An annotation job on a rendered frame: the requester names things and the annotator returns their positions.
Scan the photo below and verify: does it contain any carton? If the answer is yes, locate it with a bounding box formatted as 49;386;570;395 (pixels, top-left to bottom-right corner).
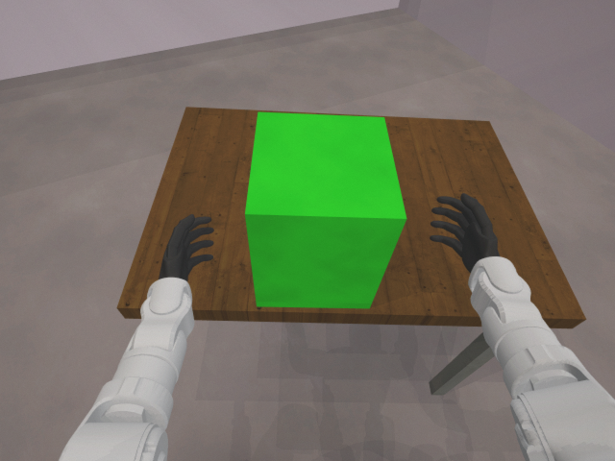
245;112;406;308

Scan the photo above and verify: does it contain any robot left hand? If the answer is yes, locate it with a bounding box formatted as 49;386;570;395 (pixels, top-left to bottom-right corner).
159;214;214;281

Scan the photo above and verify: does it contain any table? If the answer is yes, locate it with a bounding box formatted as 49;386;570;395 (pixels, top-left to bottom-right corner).
117;107;586;396

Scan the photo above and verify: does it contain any robot left forearm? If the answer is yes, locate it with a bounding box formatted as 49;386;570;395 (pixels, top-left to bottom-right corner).
59;278;194;461

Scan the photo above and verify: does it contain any robot right hand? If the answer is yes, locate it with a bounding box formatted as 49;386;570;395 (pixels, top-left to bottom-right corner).
430;193;500;273

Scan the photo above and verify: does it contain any robot right forearm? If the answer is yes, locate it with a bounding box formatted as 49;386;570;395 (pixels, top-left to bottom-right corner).
468;256;615;410

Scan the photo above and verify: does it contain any right robot upper arm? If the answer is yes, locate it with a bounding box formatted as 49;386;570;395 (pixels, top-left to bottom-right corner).
510;380;615;461

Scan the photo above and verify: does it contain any left robot upper arm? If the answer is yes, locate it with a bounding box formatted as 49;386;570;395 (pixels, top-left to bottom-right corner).
62;423;168;461

